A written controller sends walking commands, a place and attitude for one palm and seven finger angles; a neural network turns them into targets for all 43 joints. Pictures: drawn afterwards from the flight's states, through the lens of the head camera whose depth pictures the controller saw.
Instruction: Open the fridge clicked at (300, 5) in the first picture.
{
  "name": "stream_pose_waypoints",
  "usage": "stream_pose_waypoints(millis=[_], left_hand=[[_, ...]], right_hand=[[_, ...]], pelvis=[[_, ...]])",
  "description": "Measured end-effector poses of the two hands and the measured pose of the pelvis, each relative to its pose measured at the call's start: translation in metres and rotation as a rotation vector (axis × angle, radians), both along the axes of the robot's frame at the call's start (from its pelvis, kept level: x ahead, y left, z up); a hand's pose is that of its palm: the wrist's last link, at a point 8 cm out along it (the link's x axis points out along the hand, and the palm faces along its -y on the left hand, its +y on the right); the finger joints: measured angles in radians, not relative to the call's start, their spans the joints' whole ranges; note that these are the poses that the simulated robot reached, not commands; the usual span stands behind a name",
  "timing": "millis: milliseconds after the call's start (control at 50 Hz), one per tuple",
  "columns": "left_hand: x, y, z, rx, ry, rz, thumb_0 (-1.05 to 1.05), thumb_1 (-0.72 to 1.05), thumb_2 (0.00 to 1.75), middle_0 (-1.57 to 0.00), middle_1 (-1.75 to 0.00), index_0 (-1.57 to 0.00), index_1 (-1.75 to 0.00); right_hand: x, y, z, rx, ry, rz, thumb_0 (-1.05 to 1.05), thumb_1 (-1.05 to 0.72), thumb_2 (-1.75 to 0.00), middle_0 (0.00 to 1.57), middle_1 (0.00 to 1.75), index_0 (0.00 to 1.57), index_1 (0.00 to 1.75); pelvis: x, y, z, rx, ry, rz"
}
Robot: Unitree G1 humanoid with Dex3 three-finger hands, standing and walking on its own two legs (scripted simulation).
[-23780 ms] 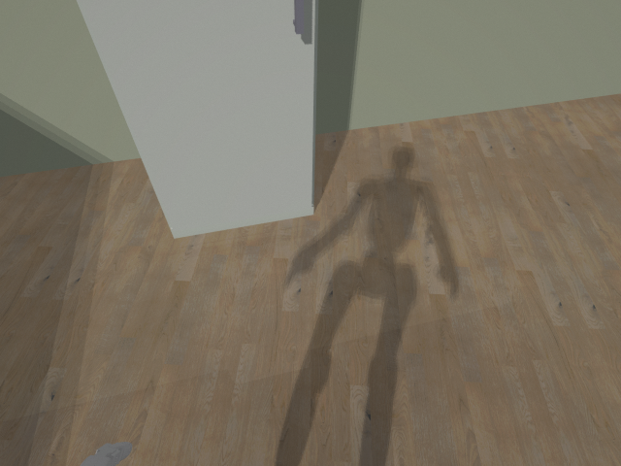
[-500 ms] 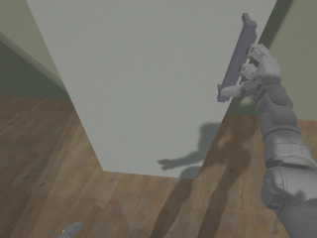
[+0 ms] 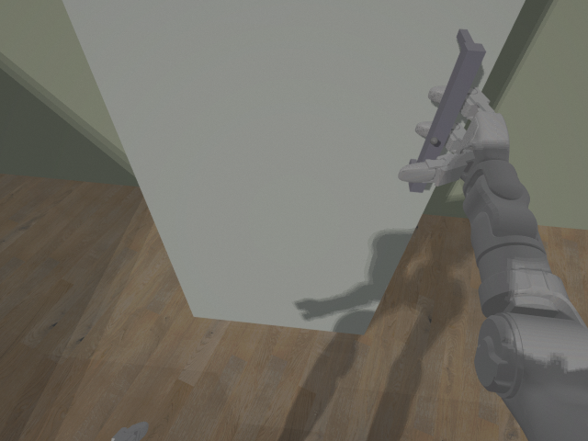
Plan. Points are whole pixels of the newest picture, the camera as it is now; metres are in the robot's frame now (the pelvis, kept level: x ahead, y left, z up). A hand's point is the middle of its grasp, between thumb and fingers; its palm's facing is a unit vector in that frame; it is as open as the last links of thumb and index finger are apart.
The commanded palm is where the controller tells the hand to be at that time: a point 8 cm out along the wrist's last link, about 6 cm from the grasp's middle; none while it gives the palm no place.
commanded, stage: slide the fingers in behind the handle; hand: right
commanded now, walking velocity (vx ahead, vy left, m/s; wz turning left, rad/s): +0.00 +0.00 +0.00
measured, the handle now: (437, 120) +0.53 -0.13 +0.18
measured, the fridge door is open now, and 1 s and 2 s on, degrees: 0 0 0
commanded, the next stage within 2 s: grip the handle and tug to test in 0.64 s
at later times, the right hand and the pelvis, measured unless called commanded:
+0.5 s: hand (426, 139) +0.47 -0.11 +0.19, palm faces -0.01 +1.00 +0.00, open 14.1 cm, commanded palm +0.45 -0.16 +0.19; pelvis +0.00 +0.00 +0.00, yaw +0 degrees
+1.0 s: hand (425, 137) +0.48 -0.11 +0.19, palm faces -0.01 +1.00 +0.00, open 12.5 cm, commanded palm +0.45 -0.15 +0.19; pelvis +0.00 +0.00 +0.00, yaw +0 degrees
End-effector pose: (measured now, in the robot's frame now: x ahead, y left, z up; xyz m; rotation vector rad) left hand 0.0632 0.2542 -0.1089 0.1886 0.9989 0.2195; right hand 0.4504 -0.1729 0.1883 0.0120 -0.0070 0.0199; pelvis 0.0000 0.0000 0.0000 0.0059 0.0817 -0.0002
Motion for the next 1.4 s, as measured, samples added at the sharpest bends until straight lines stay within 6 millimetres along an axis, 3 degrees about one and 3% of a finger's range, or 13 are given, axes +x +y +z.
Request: stream_pose_waypoints(millis=[180, 860, 1040, 1400], left_hand=[[0.005, -0.002, 0.001, -0.008, -0.028, -0.009, 0.01, 0.9, 0.9, -0.2, -0.3, -0.2, -0.29], [0.0, -0.006, -0.004, -0.014, 0.009, -0.027, 0.01, 0.9, 0.9, -0.2, -0.3, -0.2, -0.29], [0.003, -0.007, -0.003, -0.016, -0.001, -0.026, 0.01, 0.9, 0.9, -0.2, -0.3, -0.2, -0.29], [0.004, -0.003, -0.001, -0.006, -0.004, -0.006, 0.01, 0.9, 0.9, -0.2, -0.3, -0.2, -0.29]], right_hand=[[0.0, 0.009, 0.002, -0.013, -0.003, -0.008, -0.01, 0.5, -0.3, 0.3, 1.2, 0.3, 1.2], [0.005, 0.011, 0.001, -0.018, -0.008, -0.012, -0.01, 0.46, -0.32, 0.31, 1.21, 0.29, 1.2], [0.006, 0.011, 0.0, -0.017, -0.006, -0.011, -0.01, 0.18, -0.44, 0.34, 1.25, 0.32, 1.24], [0.008, 0.009, -0.001, -0.01, -0.004, -0.009, 0.01, -0.63, -0.78, 0.42, 1.36, 0.41, 1.36]], pelvis=[[-0.003, 0.001, 0.0, -0.003, 0.0, 0.001], [-0.001, -0.001, -0.001, -0.004, 0.01, -0.009], [0.001, -0.001, -0.001, -0.003, 0.011, -0.006], [0.003, -0.002, 0.0, -0.002, 0.01, 0.002]])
